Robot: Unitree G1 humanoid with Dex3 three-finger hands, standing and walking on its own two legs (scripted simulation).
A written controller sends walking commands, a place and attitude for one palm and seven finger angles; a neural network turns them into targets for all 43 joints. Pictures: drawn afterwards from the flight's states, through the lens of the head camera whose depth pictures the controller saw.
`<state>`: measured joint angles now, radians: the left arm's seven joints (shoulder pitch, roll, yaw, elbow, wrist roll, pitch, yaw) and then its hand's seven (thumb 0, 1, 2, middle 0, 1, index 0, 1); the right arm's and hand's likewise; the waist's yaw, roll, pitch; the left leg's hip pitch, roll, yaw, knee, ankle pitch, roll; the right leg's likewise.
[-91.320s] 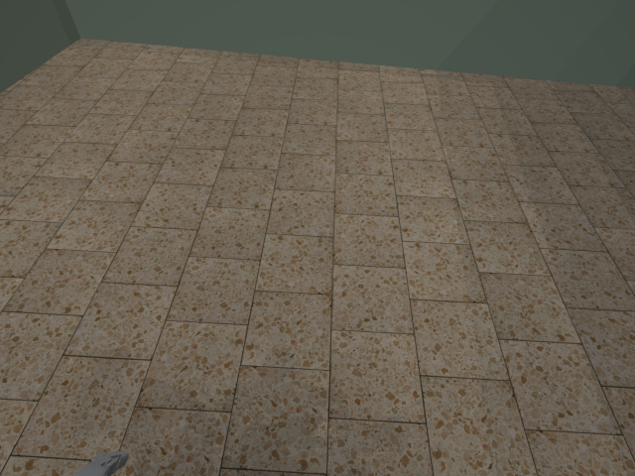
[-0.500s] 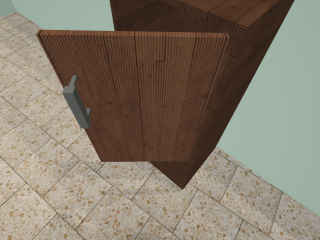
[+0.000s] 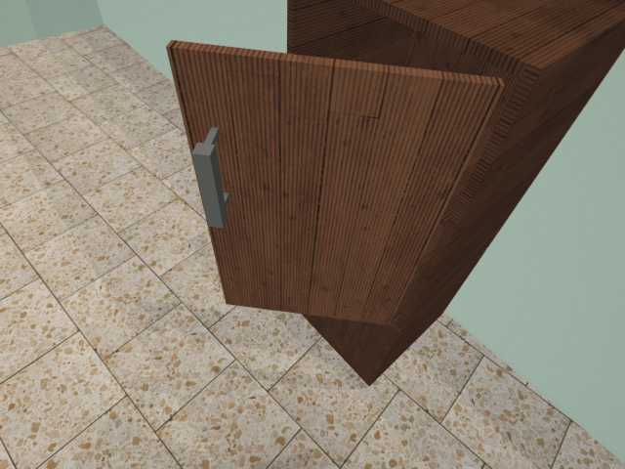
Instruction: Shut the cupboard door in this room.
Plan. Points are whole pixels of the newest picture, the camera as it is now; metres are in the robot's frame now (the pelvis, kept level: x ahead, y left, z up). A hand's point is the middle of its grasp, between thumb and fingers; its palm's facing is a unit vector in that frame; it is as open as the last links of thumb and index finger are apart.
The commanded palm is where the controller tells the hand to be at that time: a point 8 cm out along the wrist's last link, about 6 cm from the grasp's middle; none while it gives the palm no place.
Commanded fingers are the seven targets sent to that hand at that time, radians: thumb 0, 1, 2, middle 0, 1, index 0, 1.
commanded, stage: come to a stop and stand still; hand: left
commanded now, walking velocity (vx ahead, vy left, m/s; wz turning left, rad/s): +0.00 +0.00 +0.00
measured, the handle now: (215, 179) +0.46 +0.20 +0.10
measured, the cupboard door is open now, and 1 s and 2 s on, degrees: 42 42 42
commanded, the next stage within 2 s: look again from close up in 0.60 s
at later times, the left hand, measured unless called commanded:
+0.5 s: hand out of the picture -0.03 +0.18 -0.16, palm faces +0.02 -0.98 -0.18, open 7.4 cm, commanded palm none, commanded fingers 0.00 0.90 0.90 -0.20 -0.30 -0.20 -0.30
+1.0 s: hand out of the picture -0.03 +0.21 -0.16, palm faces +0.00 -0.98 -0.22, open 7.4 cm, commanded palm none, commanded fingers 0.00 0.90 0.90 -0.20 -0.30 -0.20 -0.30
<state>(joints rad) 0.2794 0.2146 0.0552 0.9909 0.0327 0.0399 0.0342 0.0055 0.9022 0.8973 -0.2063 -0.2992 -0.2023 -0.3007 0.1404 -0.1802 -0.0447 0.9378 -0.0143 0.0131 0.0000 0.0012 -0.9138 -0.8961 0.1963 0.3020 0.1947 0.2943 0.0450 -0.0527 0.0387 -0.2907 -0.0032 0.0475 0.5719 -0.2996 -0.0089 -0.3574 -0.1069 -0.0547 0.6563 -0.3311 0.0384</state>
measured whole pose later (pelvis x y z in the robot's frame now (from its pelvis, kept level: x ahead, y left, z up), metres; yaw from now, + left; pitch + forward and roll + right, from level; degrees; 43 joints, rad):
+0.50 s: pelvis -0.03 +0.02 +0.02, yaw -1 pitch -1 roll +1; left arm 0.31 0.14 0.00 1.10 0.02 0.00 0.04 0.01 0.91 0.90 -0.20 -0.30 -0.20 -0.30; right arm 0.28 -0.15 -0.01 1.11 -0.02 0.01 -0.02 0.00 -0.93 -0.90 0.20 0.30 0.20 0.29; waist 0.00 -0.02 0.01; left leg -0.23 -0.03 0.07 0.41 -0.15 0.04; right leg -0.12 0.00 -0.04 0.44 -0.30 -0.02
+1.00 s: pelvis -0.03 +0.04 +0.01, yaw -1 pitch -1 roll +0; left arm 0.33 0.13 -0.01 1.08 0.02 -0.02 0.05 0.01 0.90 0.90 -0.20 -0.30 -0.20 -0.30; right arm 0.33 -0.15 0.01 1.08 -0.02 -0.01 -0.02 0.02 -0.93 -0.90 0.20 0.30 0.20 0.29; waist -0.02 0.04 0.00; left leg -0.30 -0.04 0.08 0.52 -0.22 0.08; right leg -0.17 -0.01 -0.03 0.52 -0.34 0.00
